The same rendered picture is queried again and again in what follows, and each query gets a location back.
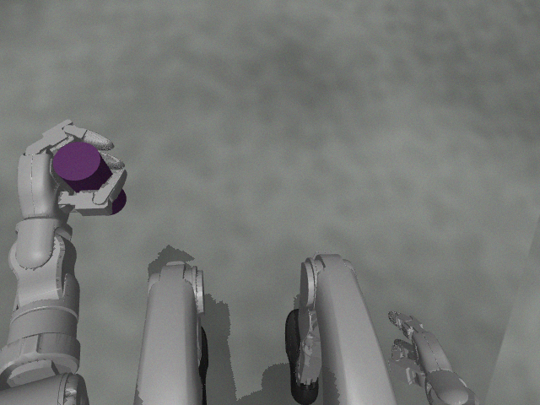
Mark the can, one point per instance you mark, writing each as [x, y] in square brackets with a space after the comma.
[81, 166]

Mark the left robot arm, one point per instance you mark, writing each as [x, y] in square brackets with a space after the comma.
[42, 355]

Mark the right robot hand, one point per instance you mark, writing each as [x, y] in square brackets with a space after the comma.
[420, 359]

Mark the right robot arm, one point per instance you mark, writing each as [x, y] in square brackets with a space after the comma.
[444, 387]

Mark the right robot foot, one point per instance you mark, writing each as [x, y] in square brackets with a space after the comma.
[302, 394]

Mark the left robot hand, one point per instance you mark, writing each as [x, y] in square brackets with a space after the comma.
[43, 193]

